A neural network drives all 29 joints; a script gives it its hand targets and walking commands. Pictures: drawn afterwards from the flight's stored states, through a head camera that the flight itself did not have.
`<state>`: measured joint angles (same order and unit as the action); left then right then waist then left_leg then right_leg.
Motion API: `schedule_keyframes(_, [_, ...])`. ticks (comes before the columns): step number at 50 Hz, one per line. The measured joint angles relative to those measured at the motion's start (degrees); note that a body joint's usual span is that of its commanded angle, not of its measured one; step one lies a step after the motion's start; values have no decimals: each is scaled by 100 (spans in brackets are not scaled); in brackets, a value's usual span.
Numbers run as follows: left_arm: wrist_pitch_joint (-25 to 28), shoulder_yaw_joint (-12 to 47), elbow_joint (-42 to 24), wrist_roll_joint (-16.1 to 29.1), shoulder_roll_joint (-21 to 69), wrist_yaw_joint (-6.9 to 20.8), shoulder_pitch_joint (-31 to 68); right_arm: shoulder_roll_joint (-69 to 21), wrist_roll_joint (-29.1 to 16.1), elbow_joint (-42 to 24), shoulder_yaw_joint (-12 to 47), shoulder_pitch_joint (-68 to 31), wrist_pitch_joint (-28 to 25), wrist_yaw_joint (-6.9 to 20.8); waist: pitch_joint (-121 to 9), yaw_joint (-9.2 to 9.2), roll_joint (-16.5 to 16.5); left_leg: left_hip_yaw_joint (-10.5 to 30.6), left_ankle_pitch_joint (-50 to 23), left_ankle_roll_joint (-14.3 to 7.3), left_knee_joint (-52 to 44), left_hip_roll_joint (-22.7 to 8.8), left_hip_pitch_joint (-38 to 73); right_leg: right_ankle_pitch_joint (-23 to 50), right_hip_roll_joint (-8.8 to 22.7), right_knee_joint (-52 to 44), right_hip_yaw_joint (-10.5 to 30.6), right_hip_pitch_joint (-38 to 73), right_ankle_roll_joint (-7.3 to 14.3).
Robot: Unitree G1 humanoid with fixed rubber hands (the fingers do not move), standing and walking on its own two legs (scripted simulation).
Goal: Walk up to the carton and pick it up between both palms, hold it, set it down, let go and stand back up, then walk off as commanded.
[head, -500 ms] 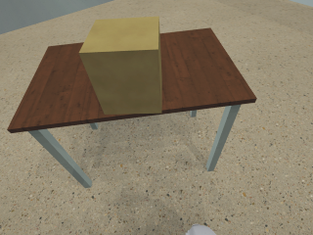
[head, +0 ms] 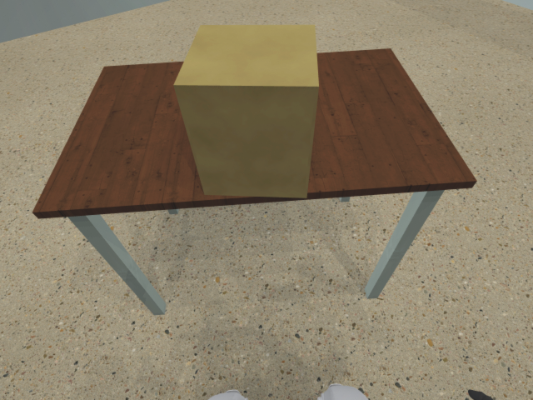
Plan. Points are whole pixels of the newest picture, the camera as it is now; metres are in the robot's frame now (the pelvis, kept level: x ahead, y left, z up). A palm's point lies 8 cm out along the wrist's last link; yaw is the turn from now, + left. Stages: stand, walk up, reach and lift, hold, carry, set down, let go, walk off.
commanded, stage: walk up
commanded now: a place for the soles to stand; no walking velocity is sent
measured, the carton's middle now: (255, 115) +0.60 +0.02 +0.09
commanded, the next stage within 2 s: none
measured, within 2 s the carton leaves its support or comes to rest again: neither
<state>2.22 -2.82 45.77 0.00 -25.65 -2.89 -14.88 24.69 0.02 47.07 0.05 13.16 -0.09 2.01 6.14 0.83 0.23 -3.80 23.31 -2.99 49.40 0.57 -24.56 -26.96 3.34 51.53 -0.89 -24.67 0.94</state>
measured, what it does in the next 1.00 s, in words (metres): steps on the spot: right foot, then right foot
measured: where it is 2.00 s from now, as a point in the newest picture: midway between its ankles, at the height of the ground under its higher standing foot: outside the picture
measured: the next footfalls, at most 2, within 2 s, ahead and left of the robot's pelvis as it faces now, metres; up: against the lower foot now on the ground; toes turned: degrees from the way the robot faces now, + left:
right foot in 0.02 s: +0.06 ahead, -0.14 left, +0.00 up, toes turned -3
right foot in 0.82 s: +0.11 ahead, -0.15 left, +0.00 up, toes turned -3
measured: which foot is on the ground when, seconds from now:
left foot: down 0.00-0.82, up 0.84-1.00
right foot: up 0.00-0.00, down 0.02-0.56, up 0.58-0.80, down 0.82-1.00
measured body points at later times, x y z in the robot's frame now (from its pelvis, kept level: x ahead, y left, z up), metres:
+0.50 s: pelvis +0.00 +0.00 +0.00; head +0.03 -0.01 +0.45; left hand +0.10 +0.34 -0.08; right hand +0.12 -0.31 -0.11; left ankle +0.03 +0.10 -0.70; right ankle +0.02 -0.14 -0.70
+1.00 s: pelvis +0.07 -0.07 +0.01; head +0.07 -0.10 +0.46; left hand +0.16 +0.27 -0.05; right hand +0.16 -0.38 -0.12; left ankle +0.10 +0.09 -0.63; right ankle +0.07 -0.14 -0.70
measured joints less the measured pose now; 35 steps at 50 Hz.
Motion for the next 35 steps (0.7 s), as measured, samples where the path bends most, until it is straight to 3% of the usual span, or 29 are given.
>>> schedule_keyframes(1, [38, 0, 0, 0, 3, 0, 1, 0, 0, 0, -1, -27, 0, 0, 9, 2, 6, 3, 22, 2, 29, -3, 2, 312, 0, -170, -3, 79, -30])
schedule_keyframes(4, [131, 0, 2, 0, 62, 0, 3, 1, 0, -1, -1, -172, 0, 0, 1, 1, 63, 33, 17, 3, 33, -20, 5, 309, -18, -177, -10, 85, -162])
schedule_keyframes(14, [48, 0, 3, 0, 36, 0, 2, 1, 0, 1, 0, -317, -18, 0, -14, 1, 96, 44, 12, 5, -51, -7, 42, -54, -8, -134, -10, 80, -153])
schedule_keyframes(17, [69, 0, 2, 0, 39, 0, 2, 1, 0, 0, -1, -322, -18, 0, -15, -1, 99, 45, 13, 12, -31, -9, 47, 386, -8, -206, -10, 94, -159])
schedule_keyframes(25, [113, -1, 4, 0, 33, 0, 2, 1, 0, 1, 0, -400, -18, 0, -46, -2, 116, 44, 11, 13, -20, 0, 48, 295, 4, -206, -10, 108, -175])
schedule_keyframes(28, [41, -1, 4, 0, 39, 0, 2, 1, 0, 2, 0, -295, -18, 0, -53, -2, 113, 45, -19, 13, -82, 0, 65, -44, 0, -168, -11, 105, -158])
schedule_keyframes(31, [34, 0, 4, 0, -44, 135, 2, 2, 0, 1, 0, -54, -143, 0, -57, 1, 69, 47, -22, 12, -163, -1, 152, -521, -10, 147, -13, 55, -51])
schedule_keyframes(35, [30, -1, 3, 0, -223, 291, 2, 2, 0, 2, 0, 373, -217, 0, -70, 28, -58, 46, -16, 13, -373, 0, 383, -437, -7, 409, -11, -99, -32])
